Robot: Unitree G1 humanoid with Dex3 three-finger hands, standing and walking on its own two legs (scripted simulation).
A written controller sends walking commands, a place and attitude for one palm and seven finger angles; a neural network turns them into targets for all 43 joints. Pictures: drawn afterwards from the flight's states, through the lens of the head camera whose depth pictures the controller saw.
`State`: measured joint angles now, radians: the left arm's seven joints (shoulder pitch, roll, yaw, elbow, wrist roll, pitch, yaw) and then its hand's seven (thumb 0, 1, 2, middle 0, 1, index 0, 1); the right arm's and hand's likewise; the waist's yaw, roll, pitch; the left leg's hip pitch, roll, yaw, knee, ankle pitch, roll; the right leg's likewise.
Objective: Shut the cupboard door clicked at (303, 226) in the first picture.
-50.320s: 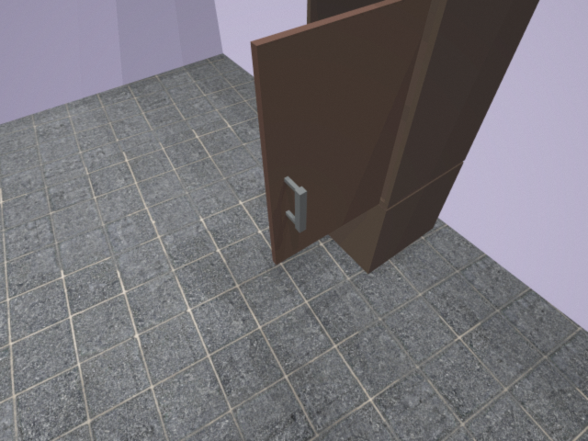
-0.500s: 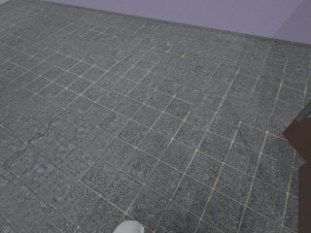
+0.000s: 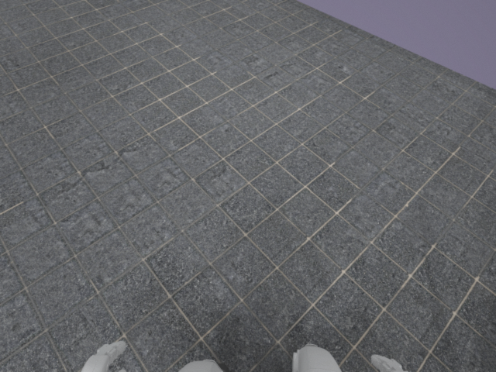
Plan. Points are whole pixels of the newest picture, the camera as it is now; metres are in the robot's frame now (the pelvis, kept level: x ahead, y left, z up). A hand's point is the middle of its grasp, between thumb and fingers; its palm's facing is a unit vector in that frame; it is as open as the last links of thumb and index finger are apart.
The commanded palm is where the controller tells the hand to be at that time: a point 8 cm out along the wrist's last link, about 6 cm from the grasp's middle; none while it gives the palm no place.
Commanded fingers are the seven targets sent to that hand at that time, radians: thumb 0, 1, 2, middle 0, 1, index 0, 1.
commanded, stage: walk to a spot facing it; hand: left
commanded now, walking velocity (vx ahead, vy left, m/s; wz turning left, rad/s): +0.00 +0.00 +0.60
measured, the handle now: out of the picture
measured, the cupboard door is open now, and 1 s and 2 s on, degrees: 41 41 41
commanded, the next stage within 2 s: none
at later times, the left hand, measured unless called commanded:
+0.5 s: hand out of the picture +0.06 +0.16 -0.16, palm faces +0.31 -0.92 -0.24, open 7.4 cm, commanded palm none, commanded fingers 0.00 0.90 0.90 -0.20 -0.30 -0.20 -0.30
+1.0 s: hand out of the picture +0.06 +0.18 -0.15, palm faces +0.58 -0.76 -0.30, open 7.4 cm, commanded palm none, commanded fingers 0.00 0.90 0.90 -0.20 -0.30 -0.20 -0.30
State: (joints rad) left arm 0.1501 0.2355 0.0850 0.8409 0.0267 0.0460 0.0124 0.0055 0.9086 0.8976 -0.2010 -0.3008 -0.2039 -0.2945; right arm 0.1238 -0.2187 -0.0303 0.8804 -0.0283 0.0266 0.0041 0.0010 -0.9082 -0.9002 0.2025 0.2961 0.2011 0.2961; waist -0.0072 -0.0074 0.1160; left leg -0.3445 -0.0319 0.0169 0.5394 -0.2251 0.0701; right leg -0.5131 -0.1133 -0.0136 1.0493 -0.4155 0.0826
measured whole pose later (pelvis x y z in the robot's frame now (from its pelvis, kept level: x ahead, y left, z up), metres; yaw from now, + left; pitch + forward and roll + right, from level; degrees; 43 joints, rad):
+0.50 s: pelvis +0.06 -0.05 +0.00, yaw +20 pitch +1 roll +2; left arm 0.24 0.18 0.04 0.85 0.03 0.02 0.02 0.00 0.90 0.90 -0.21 -0.30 -0.21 -0.30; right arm 0.17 -0.25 -0.07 0.92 -0.02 0.08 0.03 0.01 -0.91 -0.90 0.20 0.30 0.20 0.30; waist -0.03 -0.01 0.12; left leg -0.42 0.02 0.05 0.86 -0.44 -0.04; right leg -0.18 -0.14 -0.22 0.54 -0.37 0.03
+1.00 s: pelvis +0.10 -0.05 -0.01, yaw +37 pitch +1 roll +0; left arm 0.18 0.21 0.05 0.81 0.03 0.01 0.01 0.00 0.91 0.90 -0.20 -0.30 -0.20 -0.29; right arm 0.16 -0.26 -0.08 0.90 -0.02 0.07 0.01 0.00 -0.91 -0.90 0.20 0.30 0.20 0.30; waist -0.01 0.06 0.08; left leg -0.43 -0.05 -0.12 0.94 -0.48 -0.02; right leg -0.31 -0.05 -0.09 0.62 -0.32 0.00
